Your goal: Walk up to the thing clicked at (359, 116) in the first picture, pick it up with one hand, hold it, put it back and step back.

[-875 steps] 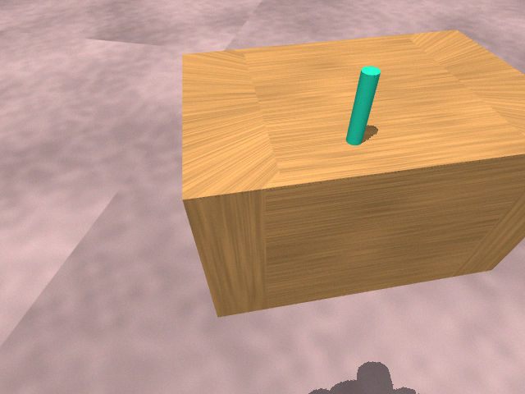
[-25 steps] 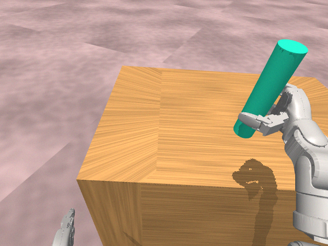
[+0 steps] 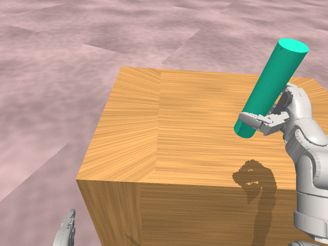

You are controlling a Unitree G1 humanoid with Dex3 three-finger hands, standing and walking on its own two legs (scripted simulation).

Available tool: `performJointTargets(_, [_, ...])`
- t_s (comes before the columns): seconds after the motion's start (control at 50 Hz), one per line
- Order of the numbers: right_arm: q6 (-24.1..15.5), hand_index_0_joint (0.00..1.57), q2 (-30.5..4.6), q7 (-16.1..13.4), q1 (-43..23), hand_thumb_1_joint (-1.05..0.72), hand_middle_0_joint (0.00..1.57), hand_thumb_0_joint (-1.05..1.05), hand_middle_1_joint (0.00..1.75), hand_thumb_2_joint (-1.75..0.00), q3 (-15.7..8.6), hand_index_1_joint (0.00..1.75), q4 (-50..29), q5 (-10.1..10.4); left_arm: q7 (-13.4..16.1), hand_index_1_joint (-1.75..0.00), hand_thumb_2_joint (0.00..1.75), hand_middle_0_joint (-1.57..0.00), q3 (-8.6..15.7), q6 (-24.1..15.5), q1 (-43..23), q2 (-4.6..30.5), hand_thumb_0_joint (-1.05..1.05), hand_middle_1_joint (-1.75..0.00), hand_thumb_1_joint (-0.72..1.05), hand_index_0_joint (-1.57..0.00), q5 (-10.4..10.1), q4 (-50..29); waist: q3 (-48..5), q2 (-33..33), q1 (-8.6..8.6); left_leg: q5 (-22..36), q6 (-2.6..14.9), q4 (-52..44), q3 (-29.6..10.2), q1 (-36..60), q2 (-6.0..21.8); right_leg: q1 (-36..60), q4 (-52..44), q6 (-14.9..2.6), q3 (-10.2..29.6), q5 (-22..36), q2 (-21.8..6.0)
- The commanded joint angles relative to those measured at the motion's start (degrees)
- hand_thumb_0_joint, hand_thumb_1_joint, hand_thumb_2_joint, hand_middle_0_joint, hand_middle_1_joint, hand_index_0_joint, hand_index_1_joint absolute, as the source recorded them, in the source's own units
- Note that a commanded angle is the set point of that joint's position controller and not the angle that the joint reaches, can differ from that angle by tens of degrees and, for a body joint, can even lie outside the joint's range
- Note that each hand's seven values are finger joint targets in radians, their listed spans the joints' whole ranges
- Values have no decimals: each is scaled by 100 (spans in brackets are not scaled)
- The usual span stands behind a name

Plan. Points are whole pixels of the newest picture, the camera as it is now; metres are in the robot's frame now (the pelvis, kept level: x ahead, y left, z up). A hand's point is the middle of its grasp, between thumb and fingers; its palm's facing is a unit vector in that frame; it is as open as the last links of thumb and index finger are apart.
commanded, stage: hold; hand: right
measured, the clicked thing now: (263, 96) +0.32 -0.15 +0.28
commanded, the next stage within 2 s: crouch in 0.60 s
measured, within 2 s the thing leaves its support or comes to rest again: neither
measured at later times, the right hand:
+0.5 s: hand (259, 103) +0.34 -0.16 +0.25, palm faces +0.07 +1.00 -0.02, open 8.6 cm
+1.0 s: hand (252, 110) +0.35 -0.16 +0.22, palm faces +0.08 +1.00 +0.01, open 8.6 cm
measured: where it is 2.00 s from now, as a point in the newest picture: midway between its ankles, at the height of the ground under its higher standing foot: outside the picture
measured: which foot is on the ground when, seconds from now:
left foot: down 0.00-1.00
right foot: down 0.00-1.00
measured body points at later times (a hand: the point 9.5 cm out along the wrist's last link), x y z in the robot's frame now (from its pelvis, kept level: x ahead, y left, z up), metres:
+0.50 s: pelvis +0.00 +0.00 +0.00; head -0.04 +0.03 +0.45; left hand +0.17 +0.25 -0.08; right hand +0.33 -0.22 +0.25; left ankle -0.01 +0.13 -0.74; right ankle +0.04 -0.14 -0.74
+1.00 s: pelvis +0.00 +0.00 +0.00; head -0.04 +0.03 +0.45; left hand +0.17 +0.26 -0.07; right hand +0.34 -0.22 +0.22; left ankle -0.01 +0.13 -0.74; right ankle +0.04 -0.14 -0.74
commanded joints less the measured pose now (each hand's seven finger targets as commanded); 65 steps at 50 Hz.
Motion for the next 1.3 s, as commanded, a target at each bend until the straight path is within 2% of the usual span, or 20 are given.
performJointTargets(0.0, [-419,137,-996,-20,-2273,-25,132,0,146,-133,-278,146,-1185,51,20,-5,5,-4,128,-356,-875,577,0,-5,-54,-4,-15,-916,-993,485,-35,742,66,-628,242,-372,-176,779,-314,-224,-190,385,190])
performJointTargets(0.06, [-441,137,-1133,-60,-2443,-23,133,0,147,-134,-376,147,-1211,25,48,-5,5,-4,315,-371,-849,787,0,-5,-55,-4,11,-927,-1165,461,43,929,55,-592,236,-353,-170,880,-277,-229,-203,526,208])
performJointTargets(0.1, [-428,138,-1198,-95,-2380,-25,134,0,148,-135,-474,148,-1215,48,48,-5,5,-4,283,-362,-875,765,0,-5,-54,-4,-6,-968,-1008,506,-64,935,70,-575,250,-352,-188,806,-269,-217,-195,575,188])
performJointTargets(0.2, [-447,137,-1162,-63,-2343,-23,133,0,148,-134,-416,148,-1133,33,13,-5,6,-4,97,-336,-822,526,0,-5,-55,-4,-11,-906,-896,389,-80,750,91,-594,256,-373,-204,696,-305,-202,-191,418,182])
performJointTargets(0.28, [-357,137,-1162,-16,-2331,-23,133,0,148,-134,-452,148,-1194,79,25,-5,5,-4,323,-337,-801,803,0,-5,-55,-4,-15,-942,-1076,462,-4,1044,69,-558,250,-327,-203,853,-255,-206,-204,693,165])
performJointTargets(0.38, [-256,138,-989,12,-2318,-25,134,0,148,-135,-270,148,-1063,77,7,-5,5,-5,118,-341,-868,614,0,-5,-55,-4,-25,-954,-926,590,2,916,58,-609,260,-349,-213,771,-297,-219,-181,554,167])
performJointTargets(0.5, [-307,138,-1196,-45,-2757,-25,134,0,148,-135,-420,148,-1058,57,66,-5,5,-5,327,-390,-708,845,0,-5,-55,-4,12,-953,-1231,540,63,1184,66,-524,278,-326,-205,1000,-233,-216,-168,822,161])
performJointTargets(0.52, [-301,138,-1111,-48,-2658,-26,134,0,147,-134,-342,147,-954,38,33,-5,5,-5,88,-399,-832,619,0,-5,-55,-4,-15,-1071,-1169,541,-1,1206,56,-524,282,-296,-196,924,-242,-223,-170,832,183])
performJointTargets(0.54, [-307,137,-1157,-58,-2688,-25,133,0,147,-134,-412,147,-930,46,67,-5,5,-5,245,-390,-700,707,0,-5,-55,-4,-6,-982,-1149,601,33,1210,37,-541,258,-309,-176,930,-209,-239,-195,808,188])
performJointTargets(0.58, [-337,137,-1138,-76,-2804,-25,133,0,147,-134,-362,147,-1103,44,41,-5,5,-4,63,-400,-853,550,0,-5,-54,-4,-18,-1067,-1187,416,-48,1147,55,-540,249,-282,-168,898,-222,-226,-219,774,202])
performJointTargets(0.64, [-319,138,-1172,-51,-2587,-25,134,0,148,-135,-403,148,-1076,21,27,-5,5,-5,254,-377,-869,749,0,-5,-55,-5,-17,-1010,-1120,413,-33,916,82,-575,273,-353,-196,843,-292,-204,-197,588,177])
performJointTargets(0.72, [-276,140,-1083,4,-2412,-26,136,0,149,-135,-345,149,-1115,62,-29,-5,7,-4,117,-349,-864,628,0,-5,-55,-4,-30,-1061,-1014,438,-67,890,92,-586,273,-305,-216,785,-307,-192,-184,573,153])
performJointTargets(0.82, [-239,141,-1123,-9,-2427,-23,137,0,151,-136,-402,151,-565,53,23,-5,7,-4,310,-329,-772,824,0,-4,-56,-3,-24,-994,-828,673,13,813,63,-640,268,-417,-217,790,-357,-230,-179,432,156])
performJointTargets(0.9, [-459,139,-971,-27,-2446,-20,135,0,148,-134,-206,148,-165,-21,36,-5,7,-4,58,-401,-702,513,0,-4,-56,-3,-7,-969,-617,804,112,520,16,-731,187,-566,-182,631,-382,-267,-212,70,179])
performJointTargets(0.98, [-903,138,-1126,-63,-2735,-18,134,0,148,-134,-282,148,220,-113,68,-5,7,-4,205,-533,-763,656,0,-4,-56,-3,47,-840,-748,684,221,487,-11,-696,84,-668,-150,620,-328,-265,-196,22,159])
performJointTargets(1.0, [-1042,139,-1199,-60,-2790,-18,135,0,149,-134,-337,149,388,-118,62,-4,7,-4,67,-549,-651,479,0,-4,-56,-4,52,-626,-584,632,172,409,-16,-707,44,-726,-132,519,-284,-275,-213,-53,166])
performJointTargets(1.14, [-2159,143,-1295,-86,-3281,-26,140,0,152,-138,-284,152,1052,-291,140,-5,7,-4,120,-747,-757,581,0,-4,-57,-4,123,-595,-1299,334,177,800,23,-422,79,-669,-175,699,-144,-220,-206,263,117])
performJointTargets(1.18, [-2459,143,-1449,-105,-3385,-24,139,0,153,-139,-376,153,1333,-315,233,-5,7,-5,335,-798,-894,887,0,-4,-57,-4,156,-806,-1606,520,193,1047,6,-366,74,-546,-174,744,-56,-231,-194,515,118])
performJointTargets(1.22, [-2725,144,-1254,-79,-3477,-25,140,0,153,-138,-147,153,1566,-369,224,-5,8,-5,11,-808,-835,535,0,-5,-57,-4,158,-803,-1445,445,177,926,29,-355,113,-672,-214,707,-95,-208,-192,430,82])
performJointTargets(1.28, [-3072,144,-1445,4,-3383,-25,140,0,153,-139,-314,153,2190,-372,269,-5,7,-5,108,-800,-840,652,0,-4,-56,-4,169,-912,-1647,501,215,1030,20,-324,116,-627,-220,714,-81,-195,-185,512,68])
